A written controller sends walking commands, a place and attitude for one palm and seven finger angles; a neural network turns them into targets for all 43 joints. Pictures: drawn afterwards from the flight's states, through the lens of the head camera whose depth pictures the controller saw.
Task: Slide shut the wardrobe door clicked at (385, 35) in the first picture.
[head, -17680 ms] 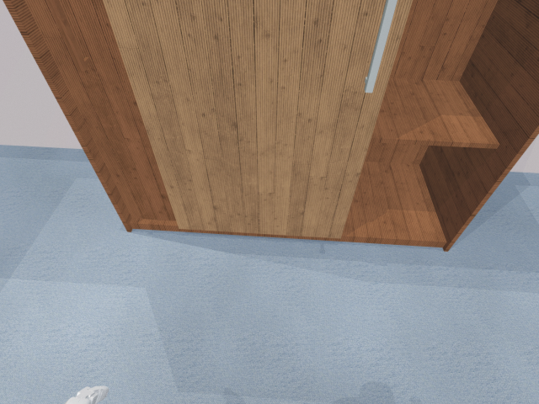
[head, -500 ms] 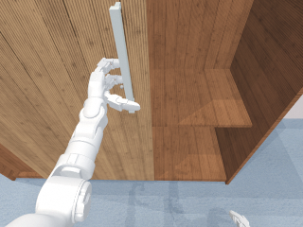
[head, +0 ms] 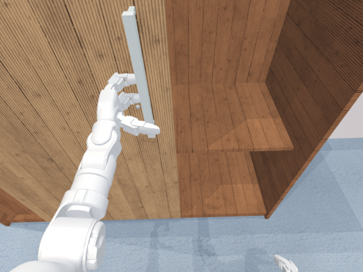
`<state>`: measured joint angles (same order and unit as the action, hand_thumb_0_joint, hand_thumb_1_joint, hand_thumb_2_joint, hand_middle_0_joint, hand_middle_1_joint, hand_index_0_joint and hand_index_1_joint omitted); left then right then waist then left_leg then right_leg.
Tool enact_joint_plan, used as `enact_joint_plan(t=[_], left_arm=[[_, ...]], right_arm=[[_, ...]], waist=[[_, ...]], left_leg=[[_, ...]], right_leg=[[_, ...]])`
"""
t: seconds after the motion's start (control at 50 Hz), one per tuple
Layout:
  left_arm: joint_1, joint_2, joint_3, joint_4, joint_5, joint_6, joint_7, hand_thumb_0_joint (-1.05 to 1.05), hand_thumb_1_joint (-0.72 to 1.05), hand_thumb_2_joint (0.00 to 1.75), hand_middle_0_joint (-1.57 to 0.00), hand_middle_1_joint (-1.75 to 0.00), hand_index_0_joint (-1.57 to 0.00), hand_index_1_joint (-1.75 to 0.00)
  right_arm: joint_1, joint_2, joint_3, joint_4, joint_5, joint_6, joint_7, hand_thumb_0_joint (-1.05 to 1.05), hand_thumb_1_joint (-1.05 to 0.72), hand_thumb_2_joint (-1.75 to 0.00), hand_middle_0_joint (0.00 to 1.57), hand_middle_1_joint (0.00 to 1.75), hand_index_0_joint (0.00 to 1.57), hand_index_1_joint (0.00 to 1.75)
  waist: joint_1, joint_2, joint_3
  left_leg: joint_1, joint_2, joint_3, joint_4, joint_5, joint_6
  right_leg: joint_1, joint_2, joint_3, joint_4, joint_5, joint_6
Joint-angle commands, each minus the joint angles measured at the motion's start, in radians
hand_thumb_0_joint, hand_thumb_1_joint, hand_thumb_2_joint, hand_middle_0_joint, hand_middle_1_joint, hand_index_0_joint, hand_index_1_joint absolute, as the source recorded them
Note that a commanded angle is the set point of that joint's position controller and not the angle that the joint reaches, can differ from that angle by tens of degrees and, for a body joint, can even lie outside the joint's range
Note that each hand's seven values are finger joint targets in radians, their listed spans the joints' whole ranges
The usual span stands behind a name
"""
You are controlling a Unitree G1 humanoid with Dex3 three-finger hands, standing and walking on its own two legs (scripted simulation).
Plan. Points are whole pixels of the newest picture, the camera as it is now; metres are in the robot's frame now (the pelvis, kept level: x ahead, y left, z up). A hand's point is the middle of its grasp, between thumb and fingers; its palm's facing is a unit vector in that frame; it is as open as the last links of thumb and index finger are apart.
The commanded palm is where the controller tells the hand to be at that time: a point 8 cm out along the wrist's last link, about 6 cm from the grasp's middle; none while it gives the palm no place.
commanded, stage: move the hooked fingers beside the handle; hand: left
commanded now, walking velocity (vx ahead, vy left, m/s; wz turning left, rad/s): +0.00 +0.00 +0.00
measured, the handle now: (143, 84) +0.48 +0.11 +0.18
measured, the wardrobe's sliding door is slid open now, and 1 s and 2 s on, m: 0.47 0.47 0.47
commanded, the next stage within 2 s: none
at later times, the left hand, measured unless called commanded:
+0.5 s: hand (136, 106) +0.43 +0.12 +0.15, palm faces +0.04 -1.00 -0.01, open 13.5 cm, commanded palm +0.42 +0.18 +0.15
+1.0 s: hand (135, 106) +0.43 +0.12 +0.15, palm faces +0.04 -1.00 -0.01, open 13.5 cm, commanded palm +0.41 +0.19 +0.16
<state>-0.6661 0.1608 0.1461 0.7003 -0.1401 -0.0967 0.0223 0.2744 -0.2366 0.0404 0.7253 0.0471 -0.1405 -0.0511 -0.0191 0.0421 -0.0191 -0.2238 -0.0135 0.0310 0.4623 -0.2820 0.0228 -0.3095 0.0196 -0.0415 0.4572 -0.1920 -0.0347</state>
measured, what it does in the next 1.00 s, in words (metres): stands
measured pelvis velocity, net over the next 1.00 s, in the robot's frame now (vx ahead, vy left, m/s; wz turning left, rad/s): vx -0.02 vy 0.00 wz -0.01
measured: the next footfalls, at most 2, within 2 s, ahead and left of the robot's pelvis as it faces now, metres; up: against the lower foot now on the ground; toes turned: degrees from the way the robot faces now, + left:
none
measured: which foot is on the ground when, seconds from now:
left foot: down 0.00-1.00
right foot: down 0.00-1.00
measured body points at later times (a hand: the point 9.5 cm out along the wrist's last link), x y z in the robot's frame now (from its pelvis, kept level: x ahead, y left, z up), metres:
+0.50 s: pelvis -0.01 +0.00 +0.00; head +0.01 -0.01 +0.45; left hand +0.42 +0.17 +0.15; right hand +0.09 -0.24 -0.12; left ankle -0.03 +0.10 -0.74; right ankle +0.03 -0.10 -0.74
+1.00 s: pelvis -0.02 +0.00 +0.00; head +0.00 -0.02 +0.45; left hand +0.42 +0.17 +0.15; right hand +0.06 -0.25 -0.12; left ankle -0.03 +0.10 -0.74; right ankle +0.03 -0.10 -0.74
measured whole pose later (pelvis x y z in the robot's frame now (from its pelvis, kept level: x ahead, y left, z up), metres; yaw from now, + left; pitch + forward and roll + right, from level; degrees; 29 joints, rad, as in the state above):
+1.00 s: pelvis -0.02 +0.00 +0.00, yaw -1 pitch +3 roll +0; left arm -0.79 0.24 0.23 0.91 -0.12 -0.17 -0.03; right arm 0.31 -0.26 0.04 0.74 0.05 -0.17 -0.06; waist -0.06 0.04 -0.01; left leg -0.30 -0.01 0.04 0.51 -0.27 0.02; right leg -0.38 0.02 -0.03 0.48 -0.16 -0.04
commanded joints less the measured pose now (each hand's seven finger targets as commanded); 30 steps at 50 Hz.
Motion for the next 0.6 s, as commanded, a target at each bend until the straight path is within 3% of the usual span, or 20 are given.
enact_joint_plan(t=[0.0, 0.02, 0.08, 0.1, 0.14, 0.24, 0.3, 0.38, 0.4, 0.44, 0.52, 0.58], left_arm=[[-0.510, 0.161, 0.031, -0.212, -0.004, -0.067, 0.016, 0.00, -0.50, 0.30, -0.30, -1.20, -0.30, -1.20], [-0.531, 0.169, 0.032, -0.221, -0.001, -0.068, 0.017, 0.00, -0.50, 0.30, -0.30, -1.20, -0.30, -1.20], [-0.552, 0.182, 0.042, -0.179, -0.002, -0.062, 0.019, 0.00, -0.50, 0.30, -0.30, -1.20, -0.30, -1.20], [-0.543, 0.199, 0.055, -0.163, 0.002, -0.064, 0.021, 0.00, -0.50, 0.30, -0.30, -1.20, -0.30, -1.20], [-0.584, 0.161, 0.017, -0.160, 0.005, -0.067, 0.020, 0.00, -0.50, 0.30, -0.30, -1.20, -0.30, -1.20], [-0.625, 0.182, 0.032, -0.106, 0.004, -0.078, 0.023, 0.00, -0.50, 0.30, -0.30, -1.20, -0.30, -1.20], [-0.625, 0.225, 0.068, -0.076, 0.006, -0.088, 0.021, 0.00, -0.50, 0.30, -0.30, -1.20, -0.30, -1.20], [-0.648, 0.230, 0.070, -0.020, -0.006, -0.096, 0.008, 0.00, -0.50, 0.30, -0.30, -1.20, -0.30, -1.20], [-0.652, 0.264, 0.095, 0.002, -0.003, -0.102, 0.009, 0.00, -0.50, 0.30, -0.30, -1.20, -0.30, -1.20], [-0.671, 0.275, 0.099, -0.015, -0.001, -0.117, 0.004, 0.00, -0.50, 0.30, -0.30, -1.20, -0.30, -1.20], [-0.677, 0.261, 0.084, 0.016, -0.005, -0.128, 0.001, 0.00, -0.50, 0.30, -0.30, -1.20, -0.30, -1.20], [-0.690, 0.315, 0.123, 0.010, -0.002, -0.139, 0.002, 0.00, -0.50, 0.30, -0.30, -1.20, -0.30, -1.20]], right_arm=[[-0.031, -0.107, -0.042, -0.118, 0.007, -0.046, -0.006, 0.00, -0.90, -0.90, 0.20, 0.30, 0.20, 0.30], [-0.030, -0.106, -0.042, -0.114, 0.007, -0.046, -0.007, 0.00, -0.90, -0.90, 0.20, 0.30, 0.20, 0.30], [-0.023, -0.109, -0.040, -0.106, 0.006, -0.046, -0.010, 0.00, -0.90, -0.90, 0.20, 0.30, 0.20, 0.30], [-0.022, -0.113, -0.040, -0.107, 0.005, -0.044, -0.011, 0.00, -0.90, -0.90, 0.20, 0.30, 0.20, 0.30], [-0.022, -0.107, -0.036, -0.105, 0.006, -0.047, -0.011, 0.00, -0.90, -0.90, 0.20, 0.30, 0.20, 0.30], [-0.005, -0.113, -0.037, -0.094, 0.005, -0.051, -0.013, 0.00, -0.90, -0.90, 0.20, 0.30, 0.20, 0.30], [0.002, -0.117, -0.039, -0.090, 0.003, -0.049, -0.014, 0.00, -0.90, -0.90, 0.20, 0.30, 0.20, 0.30], [0.005, -0.119, -0.032, -0.090, 0.008, -0.051, -0.017, 0.00, -0.90, -0.90, 0.20, 0.30, 0.20, 0.30], [0.008, -0.124, -0.034, -0.087, 0.007, -0.051, -0.018, 0.00, -0.90, -0.90, 0.20, 0.30, 0.20, 0.30], [0.006, -0.120, -0.031, -0.094, 0.008, -0.054, -0.018, 0.00, -0.90, -0.90, 0.20, 0.30, 0.20, 0.30], [0.013, -0.124, -0.031, -0.097, 0.010, -0.061, -0.016, 0.00, -0.90, -0.90, 0.20, 0.30, 0.20, 0.30], [0.020, -0.130, -0.034, -0.095, 0.007, -0.066, -0.016, 0.00, -0.90, -0.90, 0.20, 0.30, 0.20, 0.30]], waist=[[-0.017, -0.070, -0.275], [-0.025, -0.053, -0.269], [-0.034, -0.105, -0.251], [-0.025, -0.094, -0.248], [-0.041, -0.069, -0.239], [-0.046, -0.088, -0.253], [-0.038, -0.092, -0.273], [-0.048, -0.115, -0.227], [-0.046, -0.117, -0.216], [-0.043, -0.076, -0.243], [-0.053, -0.087, -0.223], [-0.049, -0.100, -0.253]], left_leg=[[0.015, 0.018, -0.017, -0.063, 0.159, 0.003], [0.018, 0.017, -0.015, -0.062, 0.154, 0.003], [-0.004, 0.019, -0.018, -0.065, 0.113, 0.006], [-0.013, 0.018, -0.019, -0.069, 0.103, 0.005], [-0.001, 0.017, -0.023, -0.069, 0.093, 0.005], [-0.013, 0.016, -0.029, -0.065, 0.077, 0.007], [-0.025, 0.015, -0.026, -0.060, 0.080, 0.007], [-0.071, 0.014, -0.024, -0.062, 0.013, 0.009], [-0.080, 0.015, -0.023, -0.062, 0.001, 0.011], [-0.080, 0.012, -0.022, -0.060, -0.011, 0.010], [-0.101, 0.014, -0.025, -0.060, -0.048, 0.010], [-0.113, 0.014, -0.021, -0.053, -0.048, 0.013]], right_leg=[[0.169, -0.023, 0.035, -0.050, 0.147, 0.014], [0.160, -0.022, 0.038, -0.053, 0.143, 0.014], [0.151, -0.022, 0.040, -0.063, 0.101, 0.019], [0.153, -0.024, 0.040, -0.064, 0.080, 0.018], [0.127, -0.023, 0.039, -0.064, 0.071, 0.017], [0.122, -0.025, 0.042, -0.063, 0.054, 0.018], [0.137, -0.026, 0.044, -0.059, 0.055, 0.018], [0.117, -0.027, 0.054, -0.071, -0.009, 0.024], [0.115, -0.029, 0.056, -0.075, -0.028, 0.024], [0.123, -0.031, 0.064, -0.072, -0.039, 0.022], [0.100, -0.028, 0.063, -0.073, -0.076, 0.024], [0.120, -0.032, 0.074, -0.072, -0.082, 0.027]])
